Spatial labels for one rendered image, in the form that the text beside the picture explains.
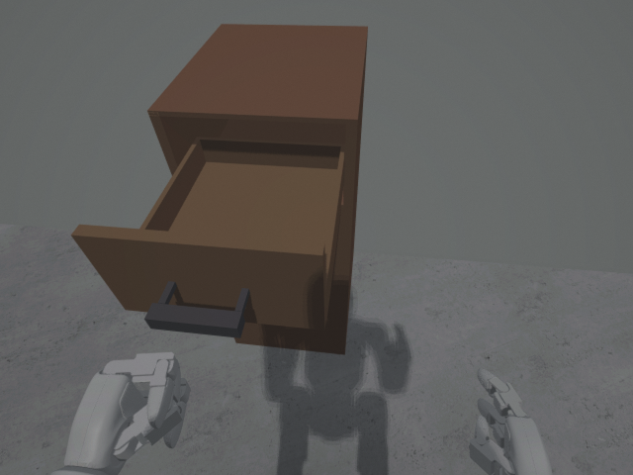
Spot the right robot hand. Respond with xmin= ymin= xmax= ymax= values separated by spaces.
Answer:
xmin=470 ymin=368 xmax=553 ymax=475

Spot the handle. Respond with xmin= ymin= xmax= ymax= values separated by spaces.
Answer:
xmin=144 ymin=281 xmax=250 ymax=338

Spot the cabinet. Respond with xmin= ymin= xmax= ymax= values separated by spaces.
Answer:
xmin=147 ymin=24 xmax=368 ymax=355

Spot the drawer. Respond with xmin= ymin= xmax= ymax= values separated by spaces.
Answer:
xmin=71 ymin=137 xmax=345 ymax=331

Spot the left robot hand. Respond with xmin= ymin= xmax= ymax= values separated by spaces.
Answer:
xmin=64 ymin=352 xmax=191 ymax=475

